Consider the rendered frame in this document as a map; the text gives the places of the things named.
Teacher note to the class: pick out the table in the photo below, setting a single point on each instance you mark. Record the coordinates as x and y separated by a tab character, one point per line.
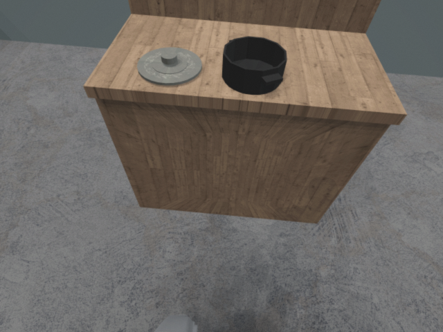
203	147

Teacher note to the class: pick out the robot left thigh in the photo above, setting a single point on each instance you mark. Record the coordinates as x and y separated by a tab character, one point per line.
177	323

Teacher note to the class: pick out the knob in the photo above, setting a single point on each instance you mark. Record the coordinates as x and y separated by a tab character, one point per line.
169	57

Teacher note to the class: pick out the pot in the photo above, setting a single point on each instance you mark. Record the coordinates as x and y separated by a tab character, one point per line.
253	65

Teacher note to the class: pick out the lid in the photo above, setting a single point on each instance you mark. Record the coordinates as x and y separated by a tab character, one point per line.
151	68

